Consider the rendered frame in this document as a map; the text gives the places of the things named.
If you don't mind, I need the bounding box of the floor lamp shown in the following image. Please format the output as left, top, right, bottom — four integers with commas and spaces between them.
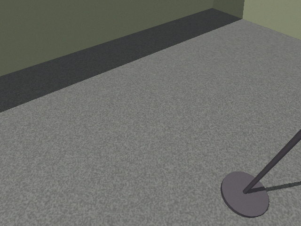
221, 129, 301, 218

